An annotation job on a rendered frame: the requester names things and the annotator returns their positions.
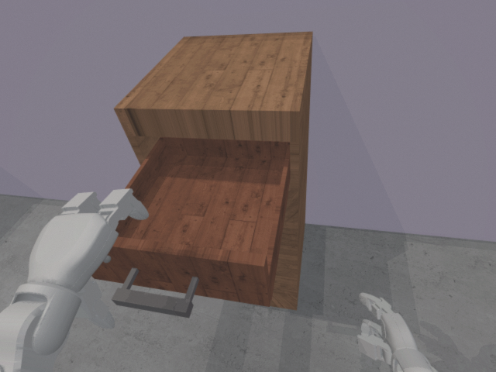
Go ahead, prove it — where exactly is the right robot forearm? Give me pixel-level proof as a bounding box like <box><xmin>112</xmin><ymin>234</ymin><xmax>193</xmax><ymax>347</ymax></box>
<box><xmin>391</xmin><ymin>348</ymin><xmax>438</xmax><ymax>372</ymax></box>

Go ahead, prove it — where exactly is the left robot hand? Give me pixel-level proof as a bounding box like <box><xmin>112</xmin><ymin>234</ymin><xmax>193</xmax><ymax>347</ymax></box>
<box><xmin>27</xmin><ymin>188</ymin><xmax>149</xmax><ymax>329</ymax></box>

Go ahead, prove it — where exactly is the cabinet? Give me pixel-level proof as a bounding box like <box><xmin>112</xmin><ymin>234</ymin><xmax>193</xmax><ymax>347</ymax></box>
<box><xmin>114</xmin><ymin>32</ymin><xmax>313</xmax><ymax>311</ymax></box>

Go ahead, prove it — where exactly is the left robot forearm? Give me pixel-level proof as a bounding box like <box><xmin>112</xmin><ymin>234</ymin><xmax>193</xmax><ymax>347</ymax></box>
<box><xmin>0</xmin><ymin>281</ymin><xmax>81</xmax><ymax>372</ymax></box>

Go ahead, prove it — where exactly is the handle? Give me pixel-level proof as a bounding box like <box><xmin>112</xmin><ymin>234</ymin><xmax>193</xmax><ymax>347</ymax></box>
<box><xmin>112</xmin><ymin>267</ymin><xmax>199</xmax><ymax>318</ymax></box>

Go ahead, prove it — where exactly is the drawer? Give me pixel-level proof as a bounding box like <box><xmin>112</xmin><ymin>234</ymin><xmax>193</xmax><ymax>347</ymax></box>
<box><xmin>92</xmin><ymin>137</ymin><xmax>291</xmax><ymax>307</ymax></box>

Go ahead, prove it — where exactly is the right robot hand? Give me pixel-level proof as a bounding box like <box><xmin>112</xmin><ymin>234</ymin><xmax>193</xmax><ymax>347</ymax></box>
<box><xmin>357</xmin><ymin>293</ymin><xmax>418</xmax><ymax>368</ymax></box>

